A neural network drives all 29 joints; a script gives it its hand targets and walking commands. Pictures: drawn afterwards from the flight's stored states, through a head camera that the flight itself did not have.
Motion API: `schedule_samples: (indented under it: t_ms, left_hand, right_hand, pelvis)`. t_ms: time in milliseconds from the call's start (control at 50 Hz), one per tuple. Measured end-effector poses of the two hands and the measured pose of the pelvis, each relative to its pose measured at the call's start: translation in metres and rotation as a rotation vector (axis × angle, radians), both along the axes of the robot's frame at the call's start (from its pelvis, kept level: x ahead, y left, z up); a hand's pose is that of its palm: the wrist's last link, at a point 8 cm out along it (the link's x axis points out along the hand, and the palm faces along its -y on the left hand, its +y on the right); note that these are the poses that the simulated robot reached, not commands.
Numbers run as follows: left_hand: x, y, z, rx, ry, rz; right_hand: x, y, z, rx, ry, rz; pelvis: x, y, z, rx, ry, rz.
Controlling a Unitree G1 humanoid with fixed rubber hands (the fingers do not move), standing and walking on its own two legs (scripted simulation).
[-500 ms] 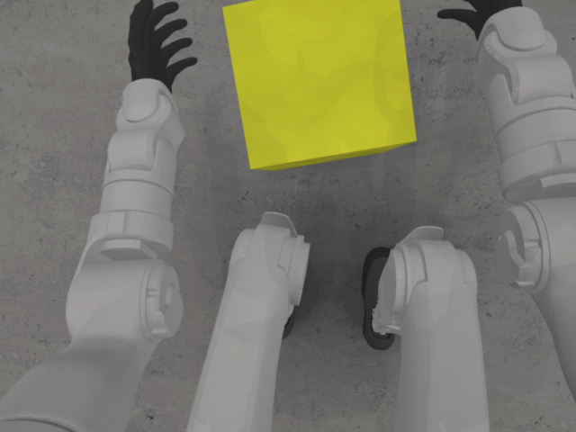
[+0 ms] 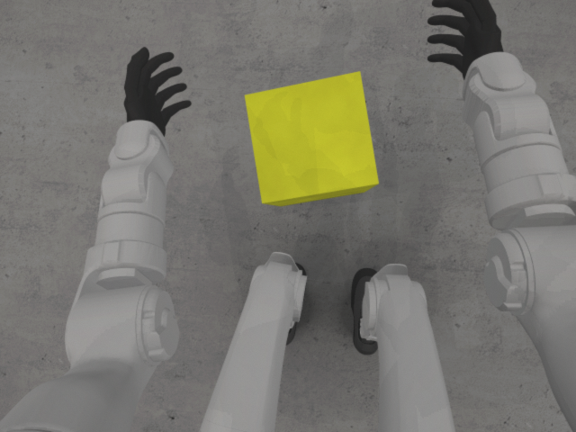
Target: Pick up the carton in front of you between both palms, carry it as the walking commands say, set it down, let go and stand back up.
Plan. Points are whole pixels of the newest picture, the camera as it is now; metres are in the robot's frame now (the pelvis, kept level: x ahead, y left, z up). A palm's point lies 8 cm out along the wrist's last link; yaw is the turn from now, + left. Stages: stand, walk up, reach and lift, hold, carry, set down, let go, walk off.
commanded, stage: set down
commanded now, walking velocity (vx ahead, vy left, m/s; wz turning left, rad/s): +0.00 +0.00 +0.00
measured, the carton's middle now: (313, 151) +0.49 +0.06 -0.42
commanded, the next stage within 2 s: let go in 0.20 s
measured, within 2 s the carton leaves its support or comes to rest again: neither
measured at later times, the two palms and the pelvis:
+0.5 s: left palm (74, 140) +0.40 +0.25 +0.03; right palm (569, 103) +0.46 -0.16 +0.02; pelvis +0.04 +0.01 +0.14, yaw -2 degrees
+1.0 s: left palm out of the picture +0.28 +0.25 +0.15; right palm out of the picture +0.33 -0.20 +0.13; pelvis +0.12 +0.02 +0.22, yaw -1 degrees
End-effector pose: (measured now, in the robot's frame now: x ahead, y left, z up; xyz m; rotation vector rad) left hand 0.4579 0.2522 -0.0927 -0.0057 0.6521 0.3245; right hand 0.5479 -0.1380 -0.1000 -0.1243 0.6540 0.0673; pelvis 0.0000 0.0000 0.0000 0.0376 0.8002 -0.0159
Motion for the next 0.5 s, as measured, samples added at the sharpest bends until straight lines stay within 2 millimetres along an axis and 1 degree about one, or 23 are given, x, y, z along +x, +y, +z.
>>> schedule_samples:
  t_ms: [100, 200, 280, 340, 400, 440, 500]
  left_hand:
    - [-0.003, 0.005, 0.038, -0.001, -0.011, 0.006]
    - [-0.002, 0.004, 0.064, -0.019, -0.006, -0.004]
    - [-0.005, -0.001, 0.081, -0.024, 0.002, -0.021]
    - [-0.015, -0.005, 0.089, -0.023, 0.022, -0.044]
    - [-0.028, -0.005, 0.1, -0.002, 0.049, -0.092]
    - [-0.038, -0.005, 0.11, 0.019, 0.069, -0.142]
    - [-0.053, -0.005, 0.127, 0.047, 0.103, -0.226]
  right_hand:
    - [0.001, 0.004, 0.035, -0.006, 0.002, 0.006]
    - [-0.003, 0.006, 0.064, -0.012, 0.009, 0.003]
    - [-0.011, 0.001, 0.079, -0.027, 0.026, -0.004]
    - [-0.025, -0.006, 0.088, -0.047, 0.042, -0.02]
    - [-0.044, -0.012, 0.099, -0.065, 0.051, -0.052]
    - [-0.06, -0.017, 0.108, -0.085, 0.052, -0.078]
    - [-0.09, -0.025, 0.122, -0.105, 0.073, -0.123]
  pelvis:
    - [0.005, -0.004, 0.028, 0.007, -0.012, -0.003]
    - [0.008, -0.006, 0.057, 0.0, -0.032, -0.005]
    - [0.012, -0.006, 0.079, -0.005, -0.04, -0.005]
    - [0.018, -0.004, 0.094, -0.008, -0.051, -0.011]
    - [0.024, -0.002, 0.11, -0.015, -0.076, -0.016]
    - [0.029, 0.001, 0.122, -0.021, -0.103, -0.015]
    - [0.037, 0.005, 0.139, -0.031, -0.159, -0.016]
